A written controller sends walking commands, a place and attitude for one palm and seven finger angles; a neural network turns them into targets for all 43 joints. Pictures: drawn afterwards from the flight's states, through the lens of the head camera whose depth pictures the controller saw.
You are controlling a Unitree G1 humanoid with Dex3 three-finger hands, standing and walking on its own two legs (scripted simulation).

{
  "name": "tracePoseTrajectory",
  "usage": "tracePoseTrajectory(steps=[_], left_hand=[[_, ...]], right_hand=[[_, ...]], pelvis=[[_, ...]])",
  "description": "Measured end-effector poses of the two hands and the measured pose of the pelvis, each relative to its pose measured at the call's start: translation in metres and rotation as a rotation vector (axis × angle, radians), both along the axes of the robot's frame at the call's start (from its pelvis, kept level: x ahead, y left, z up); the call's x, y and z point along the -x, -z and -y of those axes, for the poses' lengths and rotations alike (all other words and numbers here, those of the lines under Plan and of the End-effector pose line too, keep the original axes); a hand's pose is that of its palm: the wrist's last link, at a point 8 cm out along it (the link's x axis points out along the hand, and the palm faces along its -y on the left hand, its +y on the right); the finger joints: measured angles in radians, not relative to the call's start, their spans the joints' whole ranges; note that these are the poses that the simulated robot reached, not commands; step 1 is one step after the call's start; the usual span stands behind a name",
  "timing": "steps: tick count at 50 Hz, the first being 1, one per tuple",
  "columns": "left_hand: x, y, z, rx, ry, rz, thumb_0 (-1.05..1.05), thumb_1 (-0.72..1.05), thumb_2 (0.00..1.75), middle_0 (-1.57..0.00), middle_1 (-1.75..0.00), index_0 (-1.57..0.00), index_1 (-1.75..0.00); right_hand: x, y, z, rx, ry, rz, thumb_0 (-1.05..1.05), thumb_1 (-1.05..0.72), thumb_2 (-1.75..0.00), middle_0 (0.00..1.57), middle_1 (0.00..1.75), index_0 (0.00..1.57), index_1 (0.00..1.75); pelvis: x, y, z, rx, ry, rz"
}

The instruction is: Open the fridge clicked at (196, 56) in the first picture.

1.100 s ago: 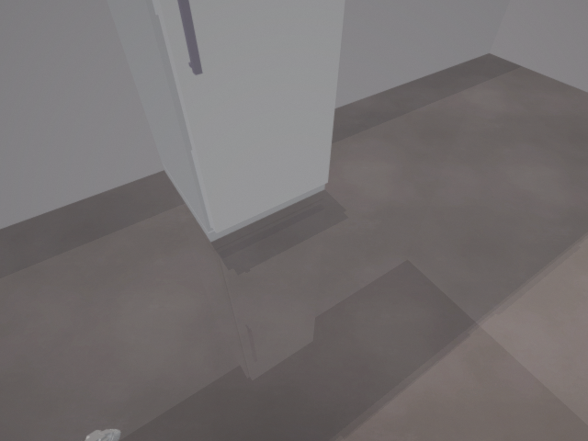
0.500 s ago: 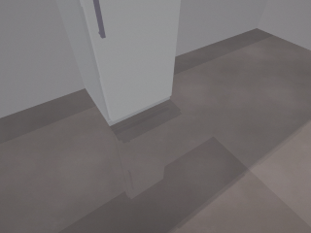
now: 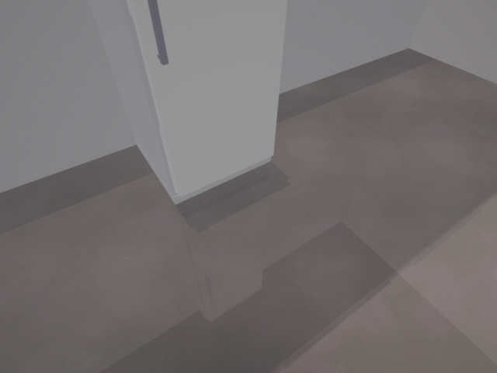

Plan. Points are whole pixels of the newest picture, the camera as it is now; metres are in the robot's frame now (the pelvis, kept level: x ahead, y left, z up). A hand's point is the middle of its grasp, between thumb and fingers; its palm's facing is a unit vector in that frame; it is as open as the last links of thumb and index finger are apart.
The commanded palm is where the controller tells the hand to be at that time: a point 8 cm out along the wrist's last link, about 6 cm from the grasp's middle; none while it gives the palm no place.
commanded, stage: look at it before walking up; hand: left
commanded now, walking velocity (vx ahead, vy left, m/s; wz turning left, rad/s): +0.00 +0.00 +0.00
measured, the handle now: out of the picture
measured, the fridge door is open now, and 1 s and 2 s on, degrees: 0 0 0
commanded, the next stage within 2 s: walk to a spot facing it in 0.34 s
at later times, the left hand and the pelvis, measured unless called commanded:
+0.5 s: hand out of the picture +0.07 +0.25 -0.15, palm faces -0.04 -0.94 -0.34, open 7.4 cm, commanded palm none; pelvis +0.00 +0.00 +0.00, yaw +0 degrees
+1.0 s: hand out of the picture +0.14 +0.14 -0.18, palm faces -0.19 -0.96 -0.20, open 7.4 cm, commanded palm none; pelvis +0.11 -0.04 -0.01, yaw -14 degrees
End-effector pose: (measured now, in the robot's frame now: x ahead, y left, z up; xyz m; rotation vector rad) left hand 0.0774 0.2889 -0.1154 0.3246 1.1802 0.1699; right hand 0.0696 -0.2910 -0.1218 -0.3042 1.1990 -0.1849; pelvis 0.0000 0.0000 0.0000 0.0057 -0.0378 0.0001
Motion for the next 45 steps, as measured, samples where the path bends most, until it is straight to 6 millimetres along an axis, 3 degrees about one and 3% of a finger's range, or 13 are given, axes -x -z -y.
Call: tracePoseTrajectory(steps=[25, 30, 35, 38, 42, 45], left_hand=[[0.008, 0.003, -0.001, -0.002, -0.012, -0.033, 0.0, 0.9, 0.9, -0.2, -0.3, -0.21, -0.3], [0.014, 0.014, 0.01, 0.036, -0.01, -0.078, 0.0, 0.9, 0.9, -0.2, -0.3, -0.21, -0.3], [0.018, 0.03, 0.029, 0.091, 0.01, -0.156, 0.0, 0.9, 0.9, -0.2, -0.3, -0.2, -0.3], [0.006, 0.033, 0.046, 0.109, 0.04, -0.202, 0.01, 0.91, 0.9, -0.2, -0.3, -0.2, -0.3], [-0.033, 0.038, 0.073, 0.124, 0.092, -0.166, 0.01, 0.91, 0.9, -0.2, -0.3, -0.2, -0.3], [-0.055, 0.042, 0.088, 0.122, 0.087, -0.104, 0.01, 0.9, 0.9, -0.2, -0.3, -0.21, -0.3]], right_hand=[[0.0, -0.001, 0.001, 0.009, 0.003, -0.017, 0.01, -0.91, -0.9, 0.2, 0.3, 0.21, 0.3], [0.008, 0.008, -0.011, -0.02, 0.038, -0.023, 0.01, -0.91, -0.9, 0.2, 0.3, 0.2, 0.3], [0.027, 0.022, -0.026, -0.064, 0.121, -0.045, 0.0, -0.91, -0.9, 0.2, 0.3, 0.21, 0.3], [0.045, 0.03, -0.029, -0.094, 0.196, -0.071, 0.0, -0.91, -0.9, 0.2, 0.3, 0.21, 0.3], [0.068, 0.046, -0.025, -0.126, 0.264, -0.16, 0.0, -0.91, -0.9, 0.2, 0.3, 0.21, 0.3], [0.065, 0.051, -0.018, -0.138, 0.281, -0.224, 0.01, -0.91, -0.9, 0.2, 0.3, 0.21, 0.3]], pelvis=[[-0.003, -0.001, 0.0, 0.003, 0.006, -0.003], [-0.012, 0.004, -0.001, 0.005, 0.048, -0.013], [-0.03, 0.012, 0.0, -0.003, 0.107, -0.03], [-0.044, 0.015, 0.007, -0.013, 0.154, -0.028], [-0.063, 0.024, 0.024, -0.003, 0.19, -0.024], [-0.077, 0.029, 0.035, 0.006, 0.199, -0.019]])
